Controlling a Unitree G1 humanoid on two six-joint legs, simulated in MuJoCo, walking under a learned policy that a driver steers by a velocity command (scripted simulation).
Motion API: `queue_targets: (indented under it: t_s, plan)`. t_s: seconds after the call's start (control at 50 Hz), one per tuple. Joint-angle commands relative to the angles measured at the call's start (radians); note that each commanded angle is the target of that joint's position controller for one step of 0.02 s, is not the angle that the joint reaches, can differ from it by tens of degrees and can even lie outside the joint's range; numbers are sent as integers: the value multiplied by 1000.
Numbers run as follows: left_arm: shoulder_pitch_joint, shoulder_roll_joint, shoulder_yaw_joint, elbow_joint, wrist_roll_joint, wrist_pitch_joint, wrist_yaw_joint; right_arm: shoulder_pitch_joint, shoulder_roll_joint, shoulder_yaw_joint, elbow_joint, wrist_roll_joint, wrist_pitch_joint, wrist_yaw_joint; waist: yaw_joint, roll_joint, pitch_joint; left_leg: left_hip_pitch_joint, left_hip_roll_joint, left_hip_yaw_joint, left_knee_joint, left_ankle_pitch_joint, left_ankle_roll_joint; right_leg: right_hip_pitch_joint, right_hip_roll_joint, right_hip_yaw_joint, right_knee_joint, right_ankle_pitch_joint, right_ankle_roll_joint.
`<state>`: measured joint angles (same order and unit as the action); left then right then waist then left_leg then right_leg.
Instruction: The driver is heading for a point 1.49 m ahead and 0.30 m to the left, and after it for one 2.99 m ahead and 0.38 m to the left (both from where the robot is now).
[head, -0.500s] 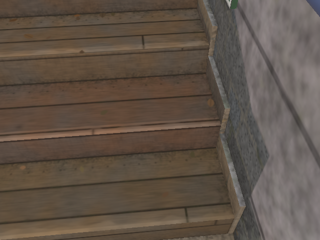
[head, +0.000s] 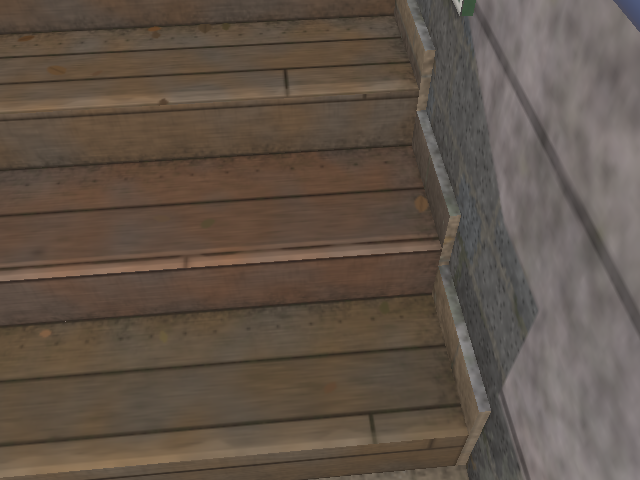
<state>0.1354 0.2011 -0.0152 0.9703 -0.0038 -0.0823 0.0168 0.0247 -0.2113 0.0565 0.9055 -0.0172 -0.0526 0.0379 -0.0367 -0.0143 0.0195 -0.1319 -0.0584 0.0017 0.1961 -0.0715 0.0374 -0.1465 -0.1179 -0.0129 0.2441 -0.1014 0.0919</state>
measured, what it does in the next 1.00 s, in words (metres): stands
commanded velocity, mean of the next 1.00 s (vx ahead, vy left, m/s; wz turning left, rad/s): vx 0.50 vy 0.00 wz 0.00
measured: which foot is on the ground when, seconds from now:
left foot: down 0.00-1.00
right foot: down 0.00-1.00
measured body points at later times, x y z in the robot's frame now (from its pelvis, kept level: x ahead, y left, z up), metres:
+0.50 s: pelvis +0.00 +0.00 +0.00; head +0.02 +0.00 +0.45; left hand +0.12 +0.23 -0.13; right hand +0.17 -0.23 -0.12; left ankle +0.02 +0.10 -0.75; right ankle +0.01 -0.17 -0.75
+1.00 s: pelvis +0.00 +0.00 +0.00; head +0.02 +0.00 +0.45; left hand +0.12 +0.23 -0.13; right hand +0.17 -0.22 -0.11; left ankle +0.02 +0.10 -0.75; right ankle +0.01 -0.17 -0.75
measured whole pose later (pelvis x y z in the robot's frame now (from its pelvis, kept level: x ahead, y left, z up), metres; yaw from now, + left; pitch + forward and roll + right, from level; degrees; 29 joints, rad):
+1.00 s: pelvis +0.00 +0.00 +0.00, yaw +0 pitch +1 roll +1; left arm 0.13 0.21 -0.03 0.98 0.00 -0.09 0.02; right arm 0.01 -0.21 0.05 0.89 -0.02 -0.05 0.04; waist -0.03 -0.01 0.02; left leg -0.14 -0.05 0.01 0.19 -0.06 0.03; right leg -0.15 -0.12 -0.02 0.24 -0.10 0.09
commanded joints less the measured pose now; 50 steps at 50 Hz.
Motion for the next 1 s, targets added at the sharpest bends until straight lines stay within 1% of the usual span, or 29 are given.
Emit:
queue_targets:
  t_s: [0.02,0.08,0.1,0.12,0.22,0.24,0.26,0.36,0.38,0.4,0.42,0.48,0.5,0.52,0.58,0.6,0.62,0.64,0.66,0.76,0.78,0.8,0.86,0.88,0.9,0.94,0.96,0.98,1.0]
  plan:
    - [-34,92,17,-56,6,-11,-2,-90,-82,-15,-74,2,-13,1,-1,7,-70,-45,136,-64,-62,-33,-13,74,-50,19,-12,97,-18]
    - [-25,94,19,-56,3,-9,-5,-76,-89,-15,-68,2,-19,5,2,2,-95,-27,137,-60,-54,-8,-14,88,-51,16,-9,108,-20]
    - [43,106,21,-24,-12,-15,14,-19,-119,-35,-41,-2,-9,-10,1,-20,-147,58,138,-94,-45,-72,-7,53,-28,-8,9,29,-15]
    - [-23,83,13,-53,3,-12,1,-93,-99,-19,-73,1,-12,-3,4,20,-64,-38,138,-64,-60,-52,-14,60,-47,17,-15,86,-16]
    - [-24,95,19,-57,2,-9,-5,-77,-90,-15,-68,1,-19,6,2,0,-98,-24,138,-60,-52,-9,-15,88,-51,15,-10,106,-21]
    - [41,106,21,-25,-12,-15,14,-22,-119,-35,-40,-3,-9,-9,1,-21,-147,57,139,-93,-44,-75,-9,52,-28,-9,7,26,-15]
    - [-24,84,13,-54,3,-12,1,-95,-99,-18,-73,1,-11,-3,3,20,-63,-40,139,-63,-60,-56,-15,60,-47,17,-16,84,-16]
    - [-24,96,20,-57,2,-8,-6,-77,-88,-14,-66,1,-19,6,2,-2,-99,-24,139,-60,-52,-11,-16,89,-50,15,-10,106,-22]
    - [42,106,21,-25,-13,-14,13,-23,-117,-34,-38,-3,-10,-9,2,-20,-147,55,140,-93,-45,-76,-11,53,-27,-9,7,25,-16]
    - [-23,83,13,-53,3,-11,0,-95,-98,-18,-70,0,-12,-2,4,22,-63,-42,140,-63,-60,-59,-17,61,-46,17,-16,84,-17]
    - [-29,95,11,-56,6,-14,-3,-119,-64,-10,-83,-14,-3,0,6,12,-63,-73,145,-63,-75,-42,-4,87,-57,19,-21,106,-19]
    - [-21,96,10,-52,4,-17,-5,-94,-78,-13,-79,-13,-3,-2,6,-3,-104,-36,146,-58,-63,-7,1,108,-61,19,-20,130,-23]
    - [39,113,14,-24,-12,-24,13,-34,-106,-32,-52,-16,5,-14,1,-39,-153,48,152,-92,-56,-78,7,66,-38,-10,-3,41,-17]
    - [-24,88,3,-50,4,-20,1,-112,-92,-17,-86,-11,3,-5,6,24,-66,-50,149,-63,-74,-58,-1,73,-55,19,-25,103,-19]
    - [-22,104,8,-51,2,-18,-3,-95,-76,-14,-82,-9,-2,3,3,6,-96,-38,147,-57,-67,-12,-2,96,-59,16,-16,120,-22]
    - [42,114,10,-21,-11,-23,14,-34,-102,-33,-53,-13,5,-12,3,-28,-153,48,152,-89,-59,-85,7,60,-38,-11,-3,36,-17]
    - [39,99,3,-22,-8,-26,20,-51,-118,-38,-58,-12,11,-17,3,-3,-119,36,158,-99,-72,-131,9,27,-30,-17,0,18,-12]
    - [-28,85,-4,-49,8,-22,4,-131,-82,-18,-93,-8,8,-8,7,44,-43,-73,149,-64,-86,-91,1,57,-56,23,-29,94,-17]
    - [-37,103,3,-52,8,-21,0,-116,-62,-15,-89,-7,5,-2,-2,16,-62,-66,147,-59,-79,-38,1,78,-62,22,-20,113,-20]
    - [-20,106,3,-46,0,-20,-3,-96,-77,-17,-88,-10,-4,4,4,1,-108,-26,149,-56,-61,-7,-2,93,-61,15,-17,116,-24]
    - [41,116,6,-17,-12,-25,15,-38,-102,-35,-61,-14,6,-11,3,-34,-157,54,153,-88,-55,-85,6,56,-38,-12,-3,30,-18]
    - [-24,93,-4,-44,4,-21,3,-115,-89,-20,-95,-9,5,-4,6,25,-68,-48,149,-60,-74,-65,-2,64,-56,17,-24,93,-19]
    - [-23,109,3,-46,2,-19,-3,-98,-75,-17,-91,-8,-1,3,5,5,-99,-38,148,-55,-66,-13,-2,93,-60,14,-14,116,-22]
    - [41,119,5,-15,-10,-24,15,-37,-100,-34,-62,-13,6,-12,5,-30,-156,49,153,-87,-58,-84,6,57,-39,-13,-1,32,-17]
    - [-23,95,-4,-43,4,-21,2,-113,-89,-20,-96,-9,3,-4,8,26,-69,-48,149,-59,-73,-57,-1,66,-57,17,-23,96,-19]
    - [-31,109,1,-45,4,-19,-2,-102,-71,-16,-94,-8,0,2,4,5,-92,-45,149,-57,-68,-16,-2,91,-62,16,-14,114,-23]
    - [-32,107,7,-45,2,-15,-3,-73,-92,-21,-81,8,-12,5,-1,1,-105,-17,141,-55,-54,-13,-14,82,-54,14,-6,105,-22]
    - [-29,108,7,-45,2,-12,-4,-70,-92,-20,-77,8,-17,6,2,6,-108,-17,142,-53,-53,-18,-17,81,-53,13,-8,98,-22]
    - [39,117,10,-14,-11,-16,15,-20,-116,-39,-52,3,-10,-8,3,-17,-155,63,143,-88,-44,-80,-11,43,-30,-12,8,16,-17]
